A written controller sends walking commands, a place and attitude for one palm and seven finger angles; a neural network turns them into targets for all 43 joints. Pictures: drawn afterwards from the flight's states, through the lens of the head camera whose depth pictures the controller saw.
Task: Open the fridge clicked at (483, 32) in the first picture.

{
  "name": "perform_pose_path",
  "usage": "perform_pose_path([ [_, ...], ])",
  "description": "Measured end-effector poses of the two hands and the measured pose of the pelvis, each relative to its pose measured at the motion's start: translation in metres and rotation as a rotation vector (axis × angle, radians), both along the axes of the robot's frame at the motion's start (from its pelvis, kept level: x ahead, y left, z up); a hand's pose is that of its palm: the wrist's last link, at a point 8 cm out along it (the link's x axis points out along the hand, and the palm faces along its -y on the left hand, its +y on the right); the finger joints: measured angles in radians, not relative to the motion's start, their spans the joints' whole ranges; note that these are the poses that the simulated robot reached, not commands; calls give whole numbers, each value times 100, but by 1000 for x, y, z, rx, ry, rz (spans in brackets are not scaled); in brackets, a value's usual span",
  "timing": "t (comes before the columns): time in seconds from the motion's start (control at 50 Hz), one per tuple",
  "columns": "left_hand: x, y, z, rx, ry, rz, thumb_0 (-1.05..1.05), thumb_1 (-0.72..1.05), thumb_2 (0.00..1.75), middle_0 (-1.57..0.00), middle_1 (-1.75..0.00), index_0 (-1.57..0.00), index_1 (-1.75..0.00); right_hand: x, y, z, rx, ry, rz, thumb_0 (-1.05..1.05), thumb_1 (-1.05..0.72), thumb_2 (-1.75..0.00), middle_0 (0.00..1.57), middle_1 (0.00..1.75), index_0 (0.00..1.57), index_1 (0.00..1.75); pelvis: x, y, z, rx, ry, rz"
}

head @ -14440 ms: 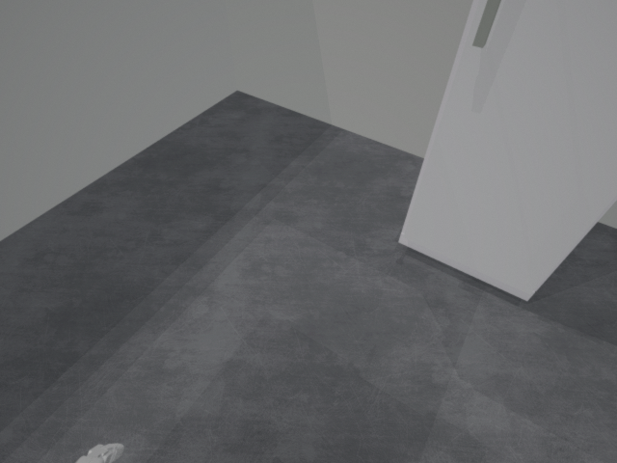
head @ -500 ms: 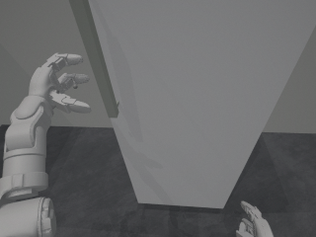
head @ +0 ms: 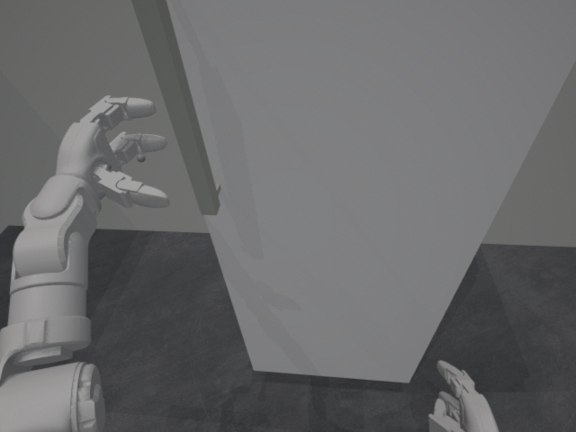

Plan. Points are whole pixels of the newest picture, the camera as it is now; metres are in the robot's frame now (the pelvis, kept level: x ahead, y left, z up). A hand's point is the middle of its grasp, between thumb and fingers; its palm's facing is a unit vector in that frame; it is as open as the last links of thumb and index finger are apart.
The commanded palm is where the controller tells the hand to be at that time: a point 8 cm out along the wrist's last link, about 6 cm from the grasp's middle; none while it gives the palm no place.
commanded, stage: move the hooked fingers beside the handle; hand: left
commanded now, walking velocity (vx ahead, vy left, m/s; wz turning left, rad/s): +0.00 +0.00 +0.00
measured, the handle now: (189, 112) +0.44 +0.16 +0.26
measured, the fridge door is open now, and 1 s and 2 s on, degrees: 0 0 0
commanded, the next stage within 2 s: feel for the door with the fingertips in 0.02 s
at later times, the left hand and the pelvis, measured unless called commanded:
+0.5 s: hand (173, 157) +0.38 +0.17 +0.23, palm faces +0.00 -1.00 -0.04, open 14.0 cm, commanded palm +0.34 +0.22 +0.24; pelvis +0.00 +0.01 +0.00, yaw +0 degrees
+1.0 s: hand (172, 151) +0.39 +0.18 +0.23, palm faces +0.03 -1.00 -0.04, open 14.0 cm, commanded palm +0.37 +0.22 +0.24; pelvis +0.00 +0.00 +0.00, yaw +0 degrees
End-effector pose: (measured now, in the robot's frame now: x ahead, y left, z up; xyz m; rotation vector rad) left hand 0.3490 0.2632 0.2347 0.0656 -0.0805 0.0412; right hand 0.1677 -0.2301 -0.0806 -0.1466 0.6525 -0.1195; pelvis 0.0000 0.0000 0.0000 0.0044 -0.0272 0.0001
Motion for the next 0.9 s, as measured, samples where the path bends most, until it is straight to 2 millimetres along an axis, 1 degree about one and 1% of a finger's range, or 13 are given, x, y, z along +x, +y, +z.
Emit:
perform_pose_path([
  [0.1,-3,-5,-1,-7,-4,-20,-1,-50,30,-30,-120,-30,-120,2,3,-1,1,4,5,2,-90,-90,20,30,20,30,1,2,0,0,-2,1],
  [0.22,-1,-9,-6,-10,20,-10,-1,-50,29,-30,-120,-30,-120,4,8,1,5,-2,9,2,-90,-90,20,30,20,30,0,3,0,0,-3,0],
  [0.4,7,-28,-5,-22,10,-38,-1,-50,30,-30,-120,-30,-120,8,15,1,12,-1,17,2,-90,-90,20,30,20,30,1,6,0,-1,-2,-1],
  [0.52,5,-40,-3,-28,-10,-43,-1,-50,30,-30,-120,-30,-120,11,17,1,26,-1,14,2,-90,-90,20,30,20,30,4,7,0,-1,-3,-8],
  [0.64,4,-38,-6,-21,16,-16,-1,-50,30,-30,-120,-28,-119,13,16,1,19,10,15,2,-90,-90,20,30,20,30,5,5,0,-1,-6,-5],
  [0.76,7,-33,-2,-22,13,-7,-1,-50,30,-30,-120,-29,-120,13,13,2,6,14,13,2,-90,-90,20,30,20,30,4,4,0,-2,-5,0],
  [0.9,15,-36,-2,-24,26,-17,-1,-50,30,-30,-121,-30,-120,7,9,-1,-2,32,4,1,-90,-90,20,30,20,30,2,4,0,-2,-2,3],
])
